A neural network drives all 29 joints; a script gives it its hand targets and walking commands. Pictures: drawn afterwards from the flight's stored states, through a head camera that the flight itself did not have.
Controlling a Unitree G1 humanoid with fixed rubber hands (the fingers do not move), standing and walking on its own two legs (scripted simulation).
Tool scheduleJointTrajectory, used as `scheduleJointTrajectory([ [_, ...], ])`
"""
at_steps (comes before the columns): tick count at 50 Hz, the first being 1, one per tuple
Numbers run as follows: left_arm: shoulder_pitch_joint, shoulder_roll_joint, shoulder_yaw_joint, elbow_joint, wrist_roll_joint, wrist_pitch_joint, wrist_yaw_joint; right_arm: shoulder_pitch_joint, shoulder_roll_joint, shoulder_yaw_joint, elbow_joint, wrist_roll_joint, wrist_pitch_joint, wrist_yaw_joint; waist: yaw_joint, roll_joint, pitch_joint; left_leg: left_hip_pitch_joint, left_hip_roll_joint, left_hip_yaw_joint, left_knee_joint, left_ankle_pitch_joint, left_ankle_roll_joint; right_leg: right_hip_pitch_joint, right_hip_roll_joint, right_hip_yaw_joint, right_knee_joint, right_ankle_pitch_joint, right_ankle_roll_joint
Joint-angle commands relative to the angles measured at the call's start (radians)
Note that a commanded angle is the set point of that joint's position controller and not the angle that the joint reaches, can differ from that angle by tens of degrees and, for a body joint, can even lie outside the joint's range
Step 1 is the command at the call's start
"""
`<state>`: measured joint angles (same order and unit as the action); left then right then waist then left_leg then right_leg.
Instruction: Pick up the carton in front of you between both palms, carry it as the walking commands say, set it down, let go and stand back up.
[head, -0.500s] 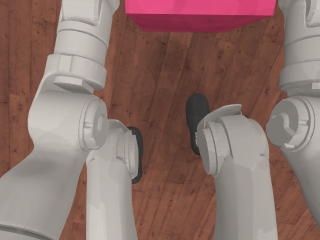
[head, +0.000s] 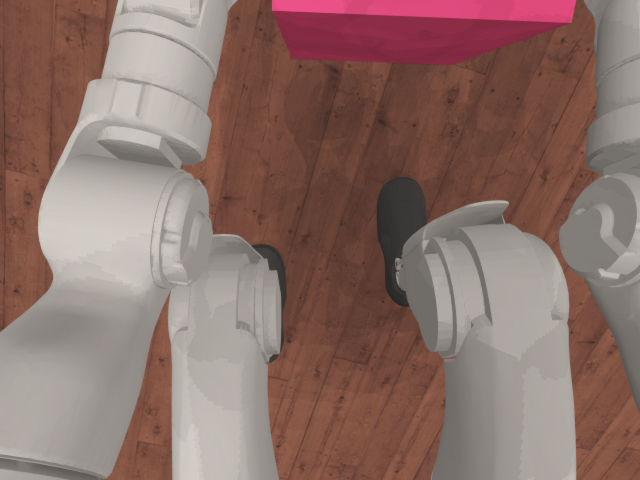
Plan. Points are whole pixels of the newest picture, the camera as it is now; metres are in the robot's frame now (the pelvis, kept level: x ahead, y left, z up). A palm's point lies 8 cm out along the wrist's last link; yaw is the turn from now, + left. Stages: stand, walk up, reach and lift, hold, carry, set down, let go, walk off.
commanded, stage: set down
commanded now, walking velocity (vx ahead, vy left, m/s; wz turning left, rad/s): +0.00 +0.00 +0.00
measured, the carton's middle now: out of the picture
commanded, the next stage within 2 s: let go in 1.86 s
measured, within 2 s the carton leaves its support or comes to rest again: neither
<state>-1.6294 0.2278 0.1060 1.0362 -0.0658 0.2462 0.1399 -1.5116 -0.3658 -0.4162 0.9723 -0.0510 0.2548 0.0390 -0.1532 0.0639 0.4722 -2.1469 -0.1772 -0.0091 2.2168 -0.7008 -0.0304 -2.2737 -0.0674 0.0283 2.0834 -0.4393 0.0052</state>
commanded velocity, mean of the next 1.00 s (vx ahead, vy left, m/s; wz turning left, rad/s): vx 0.00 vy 0.00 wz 0.00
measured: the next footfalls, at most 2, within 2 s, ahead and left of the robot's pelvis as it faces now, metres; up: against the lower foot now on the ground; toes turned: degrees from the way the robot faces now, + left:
none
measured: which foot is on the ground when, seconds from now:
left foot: down 0.00-1.00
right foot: down 0.00-1.00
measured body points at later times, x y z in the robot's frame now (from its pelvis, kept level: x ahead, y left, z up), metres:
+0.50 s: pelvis +0.00 +0.00 -0.01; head +0.38 -0.04 +0.21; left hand +0.59 +0.01 -0.19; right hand +0.52 -0.30 -0.19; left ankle +0.08 +0.11 -0.35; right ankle +0.15 -0.13 -0.35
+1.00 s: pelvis +0.00 -0.01 +0.01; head +0.38 -0.06 +0.22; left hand +0.62 +0.03 -0.14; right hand +0.54 -0.34 -0.15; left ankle +0.08 +0.11 -0.35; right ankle +0.15 -0.13 -0.35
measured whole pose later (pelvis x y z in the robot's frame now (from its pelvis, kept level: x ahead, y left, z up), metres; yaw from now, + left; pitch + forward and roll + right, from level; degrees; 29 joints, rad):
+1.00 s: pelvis +0.00 -0.01 +0.01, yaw -2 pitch +36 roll +0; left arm -1.62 0.38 -0.02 0.92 -0.16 0.23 0.15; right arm -1.57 -0.45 -0.36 1.06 0.13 0.13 -0.03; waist -0.14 0.03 0.47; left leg -2.11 -0.14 -0.03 2.20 -0.71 -0.05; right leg -2.25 -0.04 0.00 2.05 -0.42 -0.01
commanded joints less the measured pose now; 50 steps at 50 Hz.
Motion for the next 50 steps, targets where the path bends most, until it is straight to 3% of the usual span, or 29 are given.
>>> scheduleJointTrajectory([
  [1,-0.496,-0.771,-0.210,-0.147,-0.057,-0.050,-0.220,-0.534,0.763,0.278,-0.068,0.095,-0.019,0.248,-0.102,0.092,-1.063,0.257,0.001,0.038,-0.230,0.211,0.026,0.715,0.097,-0.057,-0.056,0.283,-0.020],
  [9,-0.428,-0.703,-0.134,-0.070,0.012,-0.036,-0.247,-0.452,0.726,0.222,0.011,0.052,-0.010,0.253,-0.074,0.100,-0.857,0.181,0.014,0.037,-0.225,0.111,0.041,0.646,0.102,-0.040,-0.062,0.163,-0.029],
  [18,-0.332,-0.618,-0.072,0.001,0.075,-0.025,-0.254,-0.367,0.651,0.146,0.078,-0.002,-0.003,0.252,-0.051,0.119,-0.696,0.169,0.028,0.021,-0.225,0.093,0.044,0.561,0.105,-0.034,-0.044,0.101,-0.041],
  [23,-0.316,-0.557,-0.068,-0.007,0.089,-0.029,-0.237,-0.333,0.579,0.088,0.098,-0.030,-0.018,0.236,-0.055,0.120,-0.676,0.211,0.037,0.009,-0.229,0.112,0.029,0.551,0.099,-0.046,-0.029,0.102,-0.032],
  [26,-0.301,-0.408,-0.053,-0.029,0.094,-0.042,-0.196,-0.288,0.418,0.016,0.110,-0.051,-0.049,0.195,-0.068,0.114,-0.700,0.266,0.047,0.002,-0.230,0.149,0.008,0.585,0.087,-0.058,-0.022,0.128,-0.018],
  [28,-0.256,-0.136,-0.005,-0.043,0.097,-0.062,-0.129,-0.218,0.139,-0.065,0.130,-0.065,-0.094,0.122,-0.075,0.100,-0.729,0.313,0.061,0.000,-0.230,0.191,-0.011,0.622,0.074,-0.067,-0.017,0.156,-0.004],
  [30,-0.248,0.128,-0.003,-0.053,0.069,-0.088,-0.045,-0.209,-0.162,-0.095,0.126,-0.029,-0.158,0.024,-0.086,0.089,-0.813,0.352,0.071,-0.009,-0.218,0.250,-0.027,0.659,0.068,-0.067,-0.016,0.214,0.005],
  [33,-0.320,0.203,-0.055,-0.046,-0.020,-0.105,0.000,-0.308,-0.286,-0.057,0.117,0.043,-0.216,-0.054,-0.105,0.061,-0.984,0.333,0.085,-0.016,-0.187,0.336,-0.041,0.773,0.055,-0.047,0.005,0.377,-0.007],
  [36,-0.338,0.187,-0.134,-0.049,-0.097,-0.110,-0.009,-0.314,-0.292,-0.005,0.136,0.109,-0.234,-0.064,-0.125,0.069,-1.076,0.306,0.093,-0.006,-0.185,0.350,-0.040,0.842,0.044,-0.035,0.003,0.472,-0.024],
  [40,-0.336,0.159,-0.193,-0.080,-0.146,-0.101,-0.027,-0.287,-0.279,0.022,0.153,0.159,-0.225,-0.050,-0.150,0.092,-1.181,0.295,0.096,0.012,-0.199,0.327,-0.041,0.875,0.038,-0.034,-0.020,0.492,-0.033],
  [45,-0.360,0.216,-0.148,-0.198,-0.117,-0.075,-0.008,-0.298,-0.297,0.029,0.059,0.176,-0.190,-0.055,-0.130,0.087,-1.408,0.320,0.085,0.050,-0.229,0.306,-0.037,1.043,0.047,-0.037,-0.047,0.532,-0.033],
  [50,-0.359,0.256,-0.072,-0.283,-0.068,-0.005,0.022,-0.329,-0.291,0.064,-0.093,0.181,-0.107,-0.079,-0.086,0.029,-1.607,0.333,0.056,0.089,-0.314,0.227,-0.016,1.262,0.069,-0.055,-0.117,0.512,-0.023],
])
